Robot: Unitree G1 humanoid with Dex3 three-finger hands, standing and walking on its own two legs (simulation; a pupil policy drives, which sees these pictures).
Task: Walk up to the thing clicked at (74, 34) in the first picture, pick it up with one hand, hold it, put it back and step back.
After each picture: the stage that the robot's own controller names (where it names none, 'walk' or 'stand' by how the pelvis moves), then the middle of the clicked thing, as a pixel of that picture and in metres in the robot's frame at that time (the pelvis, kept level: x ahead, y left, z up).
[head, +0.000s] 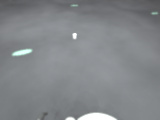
stand; (74, 36) +2.05 +0.41 -0.72
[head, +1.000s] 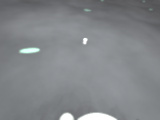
walk; (84, 41) +1.93 +0.13 -0.70
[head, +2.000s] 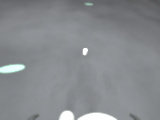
walk; (84, 52) +1.30 +0.03 -0.71
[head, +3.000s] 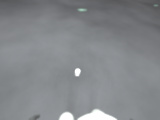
walk; (77, 72) +0.81 +0.11 -0.71
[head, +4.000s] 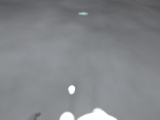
walk; (71, 90) +0.51 +0.15 -0.71
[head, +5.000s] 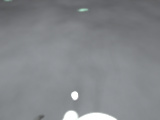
stand; (75, 96) +0.39 +0.16 -0.70
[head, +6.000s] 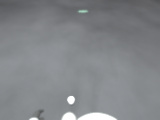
stand; (71, 100) +0.34 +0.16 -0.71
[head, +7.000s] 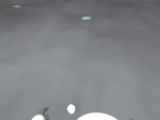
stand; (71, 109) +0.28 +0.18 -0.72
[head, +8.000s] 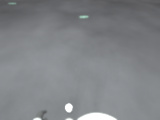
stand; (69, 108) +0.28 +0.20 -0.72
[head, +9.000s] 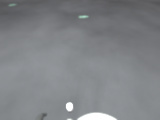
stand; (69, 107) +0.30 +0.20 -0.73
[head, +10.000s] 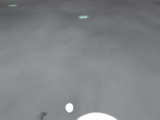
stand; (69, 108) +0.29 +0.20 -0.73
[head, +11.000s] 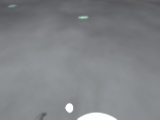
go down; (69, 108) +0.29 +0.20 -0.73
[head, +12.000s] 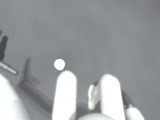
go down; (59, 65) +0.39 +0.20 -0.32
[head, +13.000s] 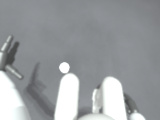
approach; (64, 68) +0.39 +0.19 -0.32
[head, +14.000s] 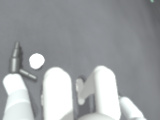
close in; (36, 62) +0.39 +0.23 -0.23
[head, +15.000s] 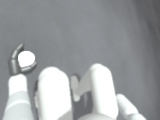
close; (26, 60) +0.38 +0.24 -0.23
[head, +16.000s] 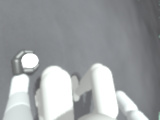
lift; (28, 62) +0.37 +0.23 -0.23
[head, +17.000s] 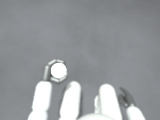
lift; (60, 73) +0.32 +0.19 -0.01
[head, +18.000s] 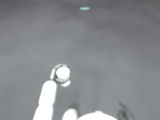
hold; (64, 77) +0.32 +0.17 +0.01
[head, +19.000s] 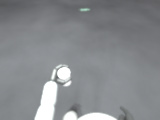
hold; (65, 77) +0.32 +0.17 +0.01
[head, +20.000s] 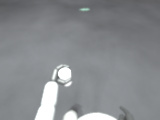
crouch; (65, 77) +0.32 +0.16 +0.01
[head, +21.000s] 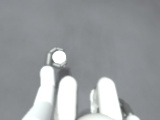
crouch; (60, 60) +0.42 +0.18 -0.09
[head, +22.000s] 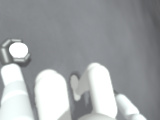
lower; (19, 53) +0.43 +0.26 -0.22
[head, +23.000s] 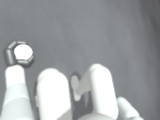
lower; (23, 54) +0.41 +0.26 -0.23
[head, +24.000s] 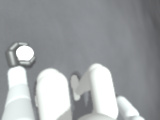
lower; (25, 55) +0.41 +0.25 -0.23
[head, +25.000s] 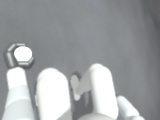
lower; (23, 56) +0.40 +0.25 -0.23
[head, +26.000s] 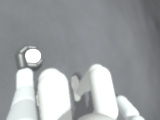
loosen; (33, 58) +0.40 +0.22 -0.22
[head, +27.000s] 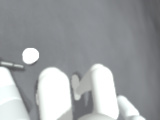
withdraw; (30, 56) +0.40 +0.23 -0.23
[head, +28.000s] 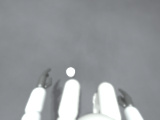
walk; (70, 72) +0.40 +0.16 -0.43
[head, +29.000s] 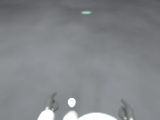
stand; (71, 103) +0.33 +0.15 -0.66
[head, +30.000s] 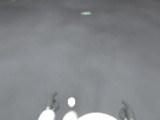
stand; (71, 102) +0.34 +0.16 -0.67
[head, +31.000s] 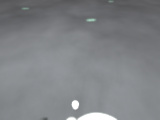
stand; (75, 105) +0.35 +0.15 -0.72
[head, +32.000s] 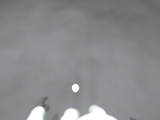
walk; (75, 88) +0.40 +0.10 -0.71
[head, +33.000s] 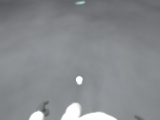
walk; (79, 80) +0.58 +0.14 -0.70
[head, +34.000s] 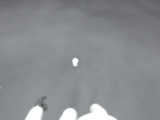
walk; (75, 62) +0.90 +0.18 -0.70
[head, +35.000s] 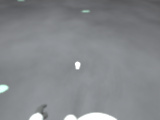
stand; (77, 65) +0.99 +0.19 -0.71
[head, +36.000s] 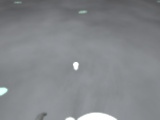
stand; (75, 66) +1.00 +0.22 -0.73
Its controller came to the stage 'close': yes
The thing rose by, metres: 0.73
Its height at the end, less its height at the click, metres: +0.00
